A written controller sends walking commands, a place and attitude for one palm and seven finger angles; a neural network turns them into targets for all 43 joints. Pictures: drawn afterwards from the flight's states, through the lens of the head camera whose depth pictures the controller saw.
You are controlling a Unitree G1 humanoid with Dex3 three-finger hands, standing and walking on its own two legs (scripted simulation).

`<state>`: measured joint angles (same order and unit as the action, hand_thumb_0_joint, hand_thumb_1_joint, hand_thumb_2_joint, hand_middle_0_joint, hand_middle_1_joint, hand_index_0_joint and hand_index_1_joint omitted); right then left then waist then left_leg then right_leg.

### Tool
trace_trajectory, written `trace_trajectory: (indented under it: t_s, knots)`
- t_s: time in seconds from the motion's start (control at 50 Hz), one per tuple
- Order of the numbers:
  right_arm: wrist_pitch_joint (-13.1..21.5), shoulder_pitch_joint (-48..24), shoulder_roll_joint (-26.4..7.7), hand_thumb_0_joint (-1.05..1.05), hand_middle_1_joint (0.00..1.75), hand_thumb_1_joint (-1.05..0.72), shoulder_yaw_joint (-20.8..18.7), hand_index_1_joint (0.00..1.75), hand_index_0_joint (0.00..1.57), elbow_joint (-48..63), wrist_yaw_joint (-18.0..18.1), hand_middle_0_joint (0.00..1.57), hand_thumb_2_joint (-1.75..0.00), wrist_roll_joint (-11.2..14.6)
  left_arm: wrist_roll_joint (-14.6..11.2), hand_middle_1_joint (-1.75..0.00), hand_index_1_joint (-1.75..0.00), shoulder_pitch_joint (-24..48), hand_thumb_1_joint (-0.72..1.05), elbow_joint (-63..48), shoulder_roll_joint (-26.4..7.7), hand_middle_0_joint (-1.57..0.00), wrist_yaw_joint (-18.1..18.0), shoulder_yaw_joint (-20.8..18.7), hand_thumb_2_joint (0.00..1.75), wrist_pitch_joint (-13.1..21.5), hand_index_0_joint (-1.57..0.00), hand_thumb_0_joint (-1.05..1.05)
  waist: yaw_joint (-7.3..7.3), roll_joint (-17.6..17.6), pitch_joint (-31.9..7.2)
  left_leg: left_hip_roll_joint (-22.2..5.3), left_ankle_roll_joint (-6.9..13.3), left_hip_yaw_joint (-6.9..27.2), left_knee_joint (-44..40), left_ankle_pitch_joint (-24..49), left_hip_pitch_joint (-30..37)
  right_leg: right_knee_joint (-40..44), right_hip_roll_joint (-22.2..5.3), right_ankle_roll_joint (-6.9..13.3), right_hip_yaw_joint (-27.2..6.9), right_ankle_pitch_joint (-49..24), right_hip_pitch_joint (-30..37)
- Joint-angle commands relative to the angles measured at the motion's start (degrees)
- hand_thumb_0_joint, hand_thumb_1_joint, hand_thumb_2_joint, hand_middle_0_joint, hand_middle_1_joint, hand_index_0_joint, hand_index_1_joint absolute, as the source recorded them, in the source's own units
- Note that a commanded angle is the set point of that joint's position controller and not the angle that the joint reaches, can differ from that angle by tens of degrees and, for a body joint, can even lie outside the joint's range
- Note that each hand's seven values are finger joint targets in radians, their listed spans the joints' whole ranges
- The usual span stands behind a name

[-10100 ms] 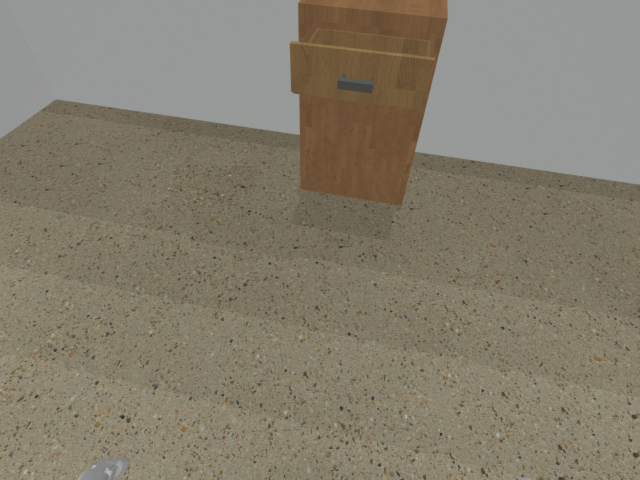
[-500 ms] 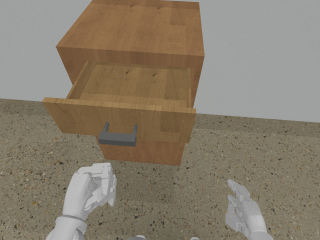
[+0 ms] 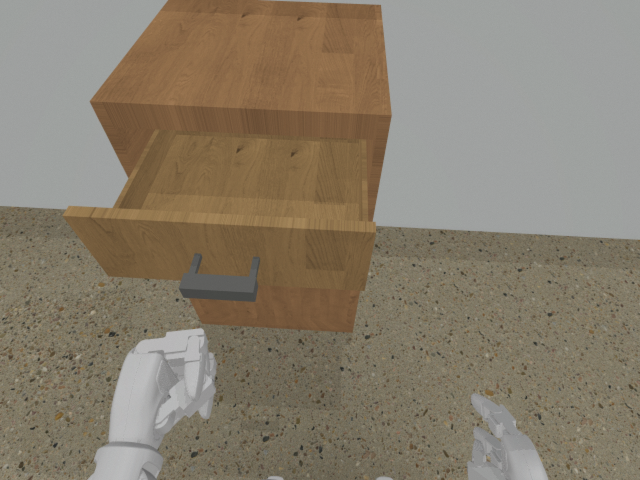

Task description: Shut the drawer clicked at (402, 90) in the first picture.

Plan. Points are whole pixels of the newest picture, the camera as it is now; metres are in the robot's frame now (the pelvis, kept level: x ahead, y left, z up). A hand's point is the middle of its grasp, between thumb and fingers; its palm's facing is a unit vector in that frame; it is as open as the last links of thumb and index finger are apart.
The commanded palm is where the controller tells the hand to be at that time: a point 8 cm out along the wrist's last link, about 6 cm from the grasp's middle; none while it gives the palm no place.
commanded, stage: raise the hand and make a fist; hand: left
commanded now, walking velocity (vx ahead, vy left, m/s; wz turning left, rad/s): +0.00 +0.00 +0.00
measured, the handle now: (223, 274) +0.41 +0.17 -0.03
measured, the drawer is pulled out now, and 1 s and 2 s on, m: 0.21 0.21 0.20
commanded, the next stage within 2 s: bring the fist close to the handle in 0.04 s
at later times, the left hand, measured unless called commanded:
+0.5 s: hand (233, 373) +0.24 +0.11 +0.03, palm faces -0.06 -1.00 -0.05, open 3.3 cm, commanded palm +0.22 +0.18 +0.04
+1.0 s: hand (235, 347) +0.29 +0.13 -0.01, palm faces -0.04 -1.00 -0.02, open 3.3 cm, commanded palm +0.27 +0.18 -0.01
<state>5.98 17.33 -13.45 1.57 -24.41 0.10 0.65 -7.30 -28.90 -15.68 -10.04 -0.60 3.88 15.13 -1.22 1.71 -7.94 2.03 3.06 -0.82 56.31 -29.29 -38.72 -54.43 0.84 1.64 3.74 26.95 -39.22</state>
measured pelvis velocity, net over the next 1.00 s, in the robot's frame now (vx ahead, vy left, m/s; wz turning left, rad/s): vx -0.02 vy -0.01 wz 0.00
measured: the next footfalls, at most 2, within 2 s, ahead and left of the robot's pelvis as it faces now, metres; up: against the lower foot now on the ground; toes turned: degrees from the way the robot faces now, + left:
none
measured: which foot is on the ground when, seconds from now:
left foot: down 0.00-1.00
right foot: down 0.00-1.00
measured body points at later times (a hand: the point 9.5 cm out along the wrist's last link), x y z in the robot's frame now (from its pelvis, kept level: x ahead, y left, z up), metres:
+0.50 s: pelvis +0.00 -0.04 -0.01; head +0.06 -0.04 +0.43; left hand +0.24 +0.17 +0.04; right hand +0.17 -0.27 -0.10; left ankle -0.02 +0.08 -0.68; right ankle +0.00 -0.10 -0.68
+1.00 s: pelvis -0.02 -0.01 -0.04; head +0.07 -0.01 +0.40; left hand +0.28 +0.18 -0.01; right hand +0.15 -0.25 -0.14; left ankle -0.02 +0.08 -0.68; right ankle +0.00 -0.10 -0.68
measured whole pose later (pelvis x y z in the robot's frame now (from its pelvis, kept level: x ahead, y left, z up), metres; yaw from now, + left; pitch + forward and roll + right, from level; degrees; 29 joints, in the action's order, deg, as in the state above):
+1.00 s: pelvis -0.02 -0.01 -0.04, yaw +0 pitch +20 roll -1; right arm 5.5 12.2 -13.8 0.9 -30.9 -0.5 -0.2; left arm -9.5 -1.1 14.4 -9.9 5.9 -2.7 25.5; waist -2.0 1.0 -9.8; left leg 1.8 2.4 -0.5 68.9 -32.1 -57.0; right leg -67.2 0.6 2.7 4.7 29.9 -57.5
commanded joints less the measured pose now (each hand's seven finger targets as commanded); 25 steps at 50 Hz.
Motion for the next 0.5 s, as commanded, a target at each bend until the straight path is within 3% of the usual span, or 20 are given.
trace_trajectory:
  t_s: [0.0, 0.04, 0.08, 0.12, 0.18, 0.26, 0.3, 0.36, 0.38, 0.48]
  knots:
    - [3.62, -3.79, -6.74, 0.00, 0.30, -0.90, -2.82, 0.30, 0.20, 8.26, 0.18, 0.20, -0.90, 0.45, -0.22, -1.60, -1.60, 1.09, 0.90, -9.40, -0.50, -1.40, 1.54, -0.92, 0.90, 6.72, -1.40, 0.00, -0.93, -1.24, -6.46, -2.52, -2.46, 3.86, -7.66, 19.43, 3.93, 5.98, 0.01, 0.06, -0.48, -15.26, 5.54]
    - [3.84, -3.83, -7.28, 0.00, 0.30, -0.90, -3.06, 0.30, 0.20, 8.56, 0.16, 0.20, -0.90, 0.73, -0.18, -1.60, -1.60, 0.44, 0.90, -7.59, -0.65, -1.40, 3.81, 0.04, 0.90, 5.72, -1.40, 0.00, -1.34, -2.31, -5.55, -2.13, -2.08, 3.70, -7.47, 16.51, 2.54, 6.71, -0.21, -0.11, -1.05, -14.00, 5.59]
    - [3.66, -4.05, -7.67, 0.00, 0.30, -0.90, -3.03, 0.30, 0.20, 8.73, 0.62, 0.20, -0.90, 1.00, -0.34, -1.60, -1.60, 0.85, 0.90, -6.48, -2.69, -1.40, 5.42, -1.42, 0.90, 4.28, -1.40, 0.00, -1.48, -2.87, -5.33, -1.69, -1.55, 3.18, -7.24, 14.46, 1.53, 8.08, -0.49, -0.24, -2.21, -13.11, 6.66]
    - [3.55, -3.99, -7.46, 0.00, 0.30, -0.90, -3.05, 0.30, 0.20, 9.06, 1.11, 0.20, -0.90, 1.11, -1.01, -1.60, -1.60, 2.18, 0.90, -8.04, -5.77, -1.40, 6.09, -4.98, 0.90, 3.83, -1.40, 0.00, -0.51, -3.15, -8.00, -1.23, -1.29, 2.47, -6.99, 14.33, 1.28, 8.87, -0.96, -0.48, -3.77, -13.49, 9.33]
    - [3.75, -4.56, -6.95, 0.00, 0.30, -0.90, -2.63, 0.30, 0.20, 7.89, 1.67, 0.20, -0.90, 0.80, -2.02, -1.60, -1.60, 9.22, 0.90, -7.89, -7.17, -1.40, 5.09, -8.18, 0.90, 5.53, -1.40, 0.00, -0.93, -2.55, -6.89, -1.02, -1.29, 2.33, -5.78, 13.26, -0.40, 8.93, -1.07, -0.63, -4.68, -11.95, 8.33]
    - [5.02, -5.05, -6.20, 0.00, 0.30, -0.90, -2.64, 0.30, 0.20, 6.13, 1.38, 0.20, -0.90, 0.45, -3.85, -1.60, -1.60, 11.30, 0.90, -3.84, -5.12, -1.40, 4.62, -9.34, 0.90, 9.62, -1.40, 0.00, -0.81, -2.06, -8.90, -0.87, -1.57, 2.03, -3.36, 13.33, -2.48, 7.73, -1.70, -1.21, -5.99, -14.16, 8.21]
    - [5.07, -4.72, -6.64, 0.00, 0.30, -0.90, -2.75, 0.30, 0.20, 4.94, 1.19, 0.20, -0.90, 0.39, -3.79, -1.60, -1.60, 11.99, 0.90, 0.42, -6.00, -1.40, 5.74, -10.33, 0.90, 10.37, -1.40, 0.00, -1.12, -3.29, -10.47, -0.85, -1.63, 1.76, -2.00, 13.77, -4.33, 7.33, -2.38, -1.76, -7.36, -16.86, 9.30]
    - [5.36, -4.63, -7.14, 0.00, 0.30, -0.90, -2.99, 0.30, 0.20, 4.77, 0.86, 0.20, -0.90, 0.74, -3.59, -1.60, -1.60, 11.97, 0.90, 4.87, -4.86, -1.40, 8.90, -7.78, 0.90, 9.89, -1.40, 0.00, -1.32, -2.86, -11.49, -0.76, -1.61, 1.66, -1.29, 13.78, -5.62, 6.97, -3.05, -2.32, -8.45, -18.95, 9.60]
    - [5.08, -4.35, -7.49, 0.00, 0.30, -0.90, -2.95, 0.30, 0.20, 4.39, 0.89, 0.20, -0.90, 0.81, -3.52, -1.60, -1.60, 13.02, 0.90, 6.78, -5.36, -1.40, 9.82, -7.86, 0.90, 9.35, -1.40, 0.00, -1.86, -4.03, -11.14, -0.81, -1.49, 1.81, -0.81, 13.76, -6.73, 7.21, -3.30, -2.65, -9.17, -19.55, 9.93]
    - [4.62, -4.90, -7.66, 0.00, 0.30, -0.90, -3.30, 0.30, 0.20, 4.07, 1.51, 0.20, -0.90, 0.88, -4.90, -1.60, -1.60, 17.99, 0.90, 6.87, -8.89, -1.40, 10.85, -12.32, 0.90, 9.33, -1.40, 0.00, -0.87, -4.14, -13.66, -0.86, -1.51, 1.59, -0.50, 14.11, -7.89, 6.78, -3.70, -2.72, -9.99, -20.79, 11.95]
